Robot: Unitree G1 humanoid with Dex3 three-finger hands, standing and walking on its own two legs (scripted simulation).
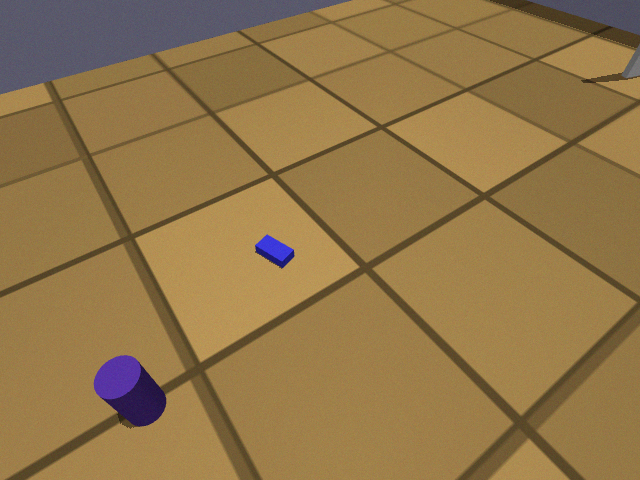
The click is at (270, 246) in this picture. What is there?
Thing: flat box
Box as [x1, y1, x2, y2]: [255, 235, 294, 267]
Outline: 266,235 255,245 256,251 283,267 294,256 293,250 272,237
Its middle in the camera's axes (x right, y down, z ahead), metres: -0.17 +0.05 +1.61
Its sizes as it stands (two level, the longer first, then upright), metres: 0.145 0.075 0.044
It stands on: the floor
